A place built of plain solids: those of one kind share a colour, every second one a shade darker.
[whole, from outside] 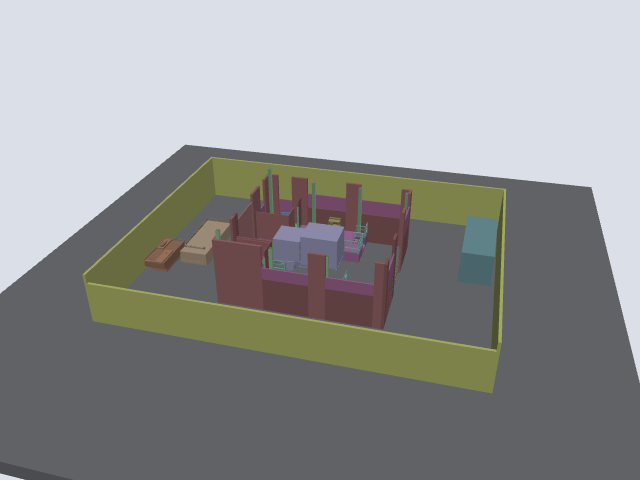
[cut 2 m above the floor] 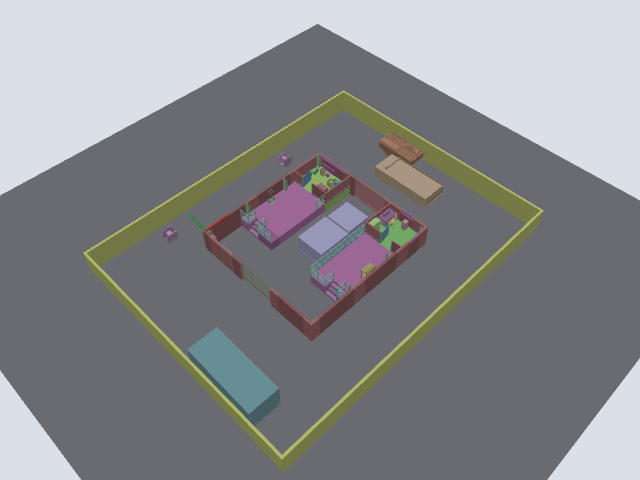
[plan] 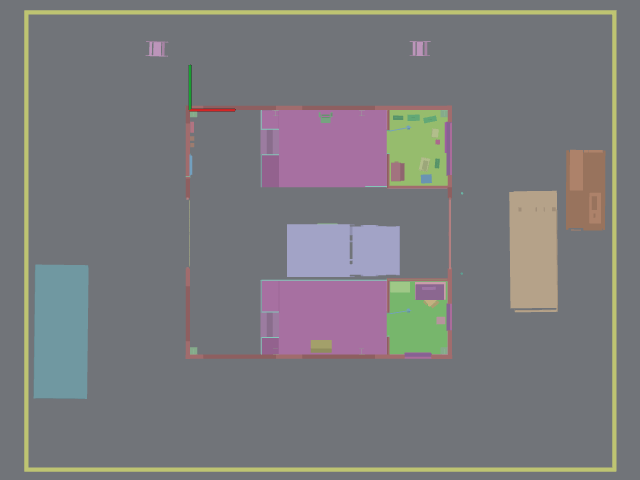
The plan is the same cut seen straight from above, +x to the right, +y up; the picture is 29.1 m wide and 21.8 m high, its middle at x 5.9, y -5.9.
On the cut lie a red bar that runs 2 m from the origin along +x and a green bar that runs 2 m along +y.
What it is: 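A small parcels depot; vehicles drive in at ground level; on either side of the through lane the floor is raised to lorry-floor height for loading, with steps cut into each side and the checker's office on the raised level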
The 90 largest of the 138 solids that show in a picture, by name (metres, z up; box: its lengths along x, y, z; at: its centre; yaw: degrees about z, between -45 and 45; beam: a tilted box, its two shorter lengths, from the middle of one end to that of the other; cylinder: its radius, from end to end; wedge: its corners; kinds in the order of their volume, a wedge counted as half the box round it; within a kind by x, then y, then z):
{
 "beyond_container_1": {"box": [0.08, 6.06, 0.23], "at": [-7.04, -10.06, 0.06], "yaw": -0.7},
 "beyond_container_2": {"box": [2.32, 5.99, 2.59], "at": [-5.86, -10.06, 1.24], "yaw": -0.7},
 "beyond_container_3": {"box": [2.4, 6.06, 2.65], "at": [-5.86, -10.06, 1.27], "yaw": -0.7},
 "beyond_container_4": {"box": [0.08, 6.06, 0.23], "at": [-4.68, -10.09, 0.06], "yaw": -0.7},
 "yard_bound_1": {"box": [0.2, 20.97, 3.89], "at": [-7.44, -5.94, 1.9]},
 "yard_bound_2": {"box": [26.91, 0.2, 3.89], "at": [5.92, -16.33, 1.9]},
 "yard_bound_3": {"box": [26.91, 0.2, 3.19], "at": [5.92, 4.44, 1.55]},
 "yard_bound_4": {"box": [0.2, 20.97, 3.89], "at": [19.27, -5.94, 1.9]},
 "wall_1": {"box": [0.2, 0.81, 5.25], "at": [-0.1, -10.9, 2.58]},
 "wall_2": {"box": [0.2, 2.51, 2.65], "at": [-0.1, -9.25, 1.27]},
 "wall_3": {"box": [0.2, 0.81, 5.25], "at": [-0.1, -7.6, 2.58]},
 "wall_4": {"box": [0.2, 0.91, 5.25], "at": [-0.1, -3.55, 2.58]},
 "wall_5": {"box": [0.2, 2.51, 2.65], "at": [-0.1, -1.85, 1.27]},
 "wall_6": {"box": [0.2, 0.81, 5.25], "at": [-0.1, -0.2, 2.58]},
 "wall_7": {"box": [0.81, 0.2, 5.25], "at": [0.2, -11.2, 2.58]},
 "wall_8": {"box": [0.81, 0.2, 5.25], "at": [0.2, 0.1, 2.58]},
 "wall_9": {"box": [3.31, 0.2, 2.65], "at": [2.25, -11.2, 1.27]},
 "wall_10": {"box": [3.31, 0.2, 2.65], "at": [2.25, 0.1, 1.27]},
 "wall_11": {"box": [1.21, 0.2, 5.25], "at": [4.5, -11.2, 2.58]},
 "wall_12": {"box": [1.21, 0.2, 5.25], "at": [4.5, 0.1, 2.58]},
 "wall_13": {"box": [3.31, 0.2, 2.65], "at": [6.75, -11.2, 1.27]},
 "wall_14": {"box": [3.31, 0.2, 2.65], "at": [6.75, 0.1, 1.27]},
 "wall_15": {"box": [0.61, 0.2, 5.25], "at": [8.7, -11.2, 2.58]},
 "wall_16": {"box": [0.61, 0.2, 5.25], "at": [8.7, 0.1, 2.58]},
 "wall_17": {"box": [0.06, 0.81, 3.51], "at": [8.97, -10.7, 1.71]},
 "wall_18": {"box": [0.06, 1.56, 3.51], "at": [8.97, -8.42, 1.71]},
 "wall_19": {"box": [0.06, 1.56, 3.51], "at": [8.97, -2.78, 1.71]},
 "wall_20": {"box": [0.06, 0.91, 3.51], "at": [8.97, -0.45, 1.71]},
 "wall_21": {"box": [0.06, 1.5, 3.39], "at": [9.03, -8.45, 1.65]},
 "wall_22": {"box": [0.06, 1.5, 3.39], "at": [9.03, -2.75, 1.65]},
 "wall_23": {"box": [0.06, 0.91, 3.39], "at": [9.03, -0.45, 1.65]},
 "wall_24": {"box": [0.76, 0.2, 5.25], "at": [9.38, -11.2, 2.58]},
 "wall_25": {"box": [1.21, 0.2, 1.79], "at": [10.35, -11.2, 0.85]},
 "wall_26": {"box": [2.7, 0.06, 3.39], "at": [10.35, -7.73, 1.65]},
 "wall_27": {"box": [2.7, 0.06, 3.51], "at": [10.35, -7.67, 1.71]},
 "wall_28": {"box": [2.7, 0.06, 3.51], "at": [10.35, -3.53, 1.71]},
 "wall_29": {"box": [2.7, 0.06, 3.39], "at": [10.35, -3.47, 1.65]},
 "wall_30": {"box": [2.9, 0.2, 5.25], "at": [10.45, 0.1, 2.58]},
 "wall_31": {"box": [0.96, 0.2, 5.25], "at": [11.43, -11.2, 2.58]},
 "wall_32": {"box": [0.2, 1.31, 5.25], "at": [11.8, -10.65, 2.58]},
 "wall_33": {"box": [0.2, 1.21, 1.89], "at": [11.8, -9.4, 0.9]},
 "wall_34": {"box": [0.2, 1.11, 5.25], "at": [11.8, -8.25, 2.58]},
 "wall_35": {"box": [0.2, 0.51, 5.25], "at": [11.8, -7.45, 2.58]},
 "wall_36": {"box": [0.2, 0.51, 5.25], "at": [11.8, -3.75, 2.58]},
 "wall_37": {"box": [0.2, 0.56, 5.25], "at": [11.8, -3.23, 2.58]},
 "wall_38": {"box": [0.2, 2.41, 1.99], "at": [11.8, -1.75, 0.95]},
 "wall_39": {"box": [0.2, 0.76, 5.25], "at": [11.8, -0.17, 2.58]},
 "raised_floor_bank_1": {"box": [0.84, 0.8, 0.89], "at": [3.62, -10.7, 0.4]},
 "raised_floor_bank_2": {"box": [0.84, 1.5, 0.89], "at": [3.62, -8.45, 0.4]},
 "raised_floor_bank_3": {"box": [0.84, 1.5, 0.89], "at": [3.62, -2.75, 0.4]},
 "raised_floor_bank_4": {"box": [0.84, 0.9, 0.89], "at": [3.62, -0.45, 0.4]},
 "raised_floor_bank_5": {"box": [4.96, 3.4, 0.89], "at": [6.52, -9.4, 0.4]},
 "raised_floor_bank_6": {"box": [4.96, 3.5, 0.89], "at": [6.52, -1.75, 0.4]},
 "box_lorry_1": {"box": [2.85, 2.4, 2.47], "at": [5.83, -6.38, 1.94]},
 "box_lorry_2": {"box": [0.58, 0.25, 0.85], "at": [8.15, -5.34, 0.38]},
 "box_lorry_3": {"box": [2.13, 2.2, 2.0], "at": [8.44, -6.38, 1.62]},
 "box_lorry_4": {"box": [0.2, 2.24, 0.28], "at": [9.44, -6.38, 0.5]},
 "beyond_van_1": {"box": [2.15, 5.29, 1.0], "at": [15.6, -6.35, 0.79], "yaw": 0.6},
 "beyond_van_2": {"box": [1.96, 0.16, 0.22], "at": [15.67, -3.76, 0.43], "yaw": 0.6},
 "raised_floor_crib_1": {"box": [2.83, 3.63, 0.89], "at": [10.35, -1.75, 0.4]},
 "raised_floor_office_1": {"box": [2.83, 3.53, 0.89], "at": [10.35, -9.4, 0.4]},
 "beyond_skip_1": {"box": [0.6, 1.84, 0.12], "at": [17.55, -2.73, 1.23], "yaw": -0.3},
 "beyond_skip_2": {"box": [1.69, 3.44, 0.54], "at": [17.96, -3.64, 0.9], "yaw": -0.3},
 "beyond_skip_3": {"box": [1.3, 2.23, 1.05], "at": [17.97, -3.61, 0.47], "yaw": -0.3},
 "beyond_skip_4": {"box": [0.53, 1.4, 0.12], "at": [18.4, -4.46, 1.23], "yaw": -0.3},
 "window_pane_1": {"box": [0.1, 2.5, 1.51], "at": [-0.15, -9.25, 3.34]},
 "window_pane_2": {"box": [0.1, 2.5, 1.51], "at": [-0.15, -1.85, 3.34]},
 "window_pane_3": {"box": [3.3, 0.1, 1.21], "at": [2.25, -11.25, 3.19]},
 "window_pane_4": {"box": [3.3, 0.1, 0.91], "at": [2.25, 0.15, 3.04]},
 "window_pane_5": {"box": [3.3, 0.1, 1.21], "at": [6.75, -11.25, 3.19]},
 "window_pane_6": {"box": [3.3, 0.1, 0.91], "at": [6.75, 0.15, 3.04]},
 "window_pane_7": {"box": [1.2, 0.1, 1.26], "at": [10.35, -11.25, 2.36]},
 "window_pane_8": {"box": [0.1, 1.2, 1.16], "at": [11.85, -9.4, 2.41]},
 "window_pane_9": {"box": [0.1, 2.4, 1.06], "at": [11.85, -1.75, 2.46]},
 "door_landing_1": {"box": [0.3, 1.12, 0.26], "at": [3.35, -9.75, 0.08]},
 "door_landing_2": {"box": [0.3, 1.12, 0.26], "at": [3.35, -1.45, 0.08]},
 "door_landing_3": {"box": [0.3, 1.12, 0.47], "at": [3.63, -9.75, 0.19]},
 "door_landing_4": {"box": [0.3, 1.12, 0.47], "at": [3.63, -1.45, 0.19]},
 "door_landing_5": {"box": [0.3, 1.12, 0.68], "at": [3.91, -9.75, 0.29]},
 "door_landing_6": {"box": [0.3, 1.12, 0.68], "at": [3.91, -1.45, 0.29]},
 "roller_shutter_1": {"box": [0.06, 3.06, 4.55], "at": [11.82, -5.6, 2.23]},
 "filing_lateral_1": {"box": [0.9, 0.48, 1.05], "at": [9.54, -8.05, 1.32]},
 "door_leaf_1": {"box": [0.99, 0.044, 2.14], "at": [9.55, -9.17, 1.86], "yaw": 9.5},
 "door_leaf_2": {"box": [0.99, 0.044, 2.14], "at": [9.55, -0.86, 1.86], "yaw": 10.3},
 "roll_cab_1": {"box": [0.42, 0.83, 0.42], "at": [9.33, -2.81, 1.89]},
 "archive_boxes_1": {"box": [0.4, 0.34, 0.85], "at": [11.39, -9.56, 1.22], "yaw": -1.2},
 "desk_load_tidy_1": {"box": [1.3, 0.72, 0.12], "at": [10.89, -8.27, 1.63]},
 "distribution_board_1": {"box": [0.18, 0.5, 0.91], "at": [0.09, -0.78, 1.5]},
 "desk_tleg_1": {"box": [1.4, 0.8, 0.07], "at": [10.91, -8.21, 1.54]},
 "radiator_1": {"box": [0.1, 1.4, 0.5], "at": [11.61, -1.25, 1.24]}
}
